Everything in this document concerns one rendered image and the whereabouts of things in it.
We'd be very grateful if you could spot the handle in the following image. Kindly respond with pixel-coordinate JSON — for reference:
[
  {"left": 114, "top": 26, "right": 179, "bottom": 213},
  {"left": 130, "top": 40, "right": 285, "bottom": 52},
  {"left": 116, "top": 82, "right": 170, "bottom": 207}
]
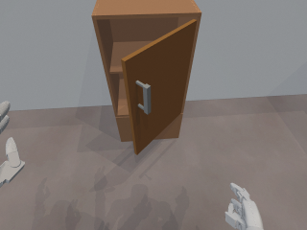
[{"left": 135, "top": 80, "right": 152, "bottom": 115}]

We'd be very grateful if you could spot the cupboard door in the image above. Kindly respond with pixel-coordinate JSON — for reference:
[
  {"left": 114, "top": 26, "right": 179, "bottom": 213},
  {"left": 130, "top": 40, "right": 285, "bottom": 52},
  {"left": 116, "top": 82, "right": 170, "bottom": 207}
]
[{"left": 121, "top": 19, "right": 198, "bottom": 155}]

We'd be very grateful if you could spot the robot left hand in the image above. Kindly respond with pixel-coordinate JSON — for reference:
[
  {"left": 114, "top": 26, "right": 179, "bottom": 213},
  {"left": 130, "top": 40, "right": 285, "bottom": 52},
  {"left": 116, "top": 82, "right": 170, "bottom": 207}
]
[{"left": 0, "top": 101, "right": 25, "bottom": 187}]

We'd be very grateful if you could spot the robot right hand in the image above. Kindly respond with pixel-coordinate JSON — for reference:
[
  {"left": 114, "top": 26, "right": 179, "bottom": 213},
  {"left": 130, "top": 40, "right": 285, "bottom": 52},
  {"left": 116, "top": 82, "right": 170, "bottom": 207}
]
[{"left": 224, "top": 183, "right": 264, "bottom": 230}]

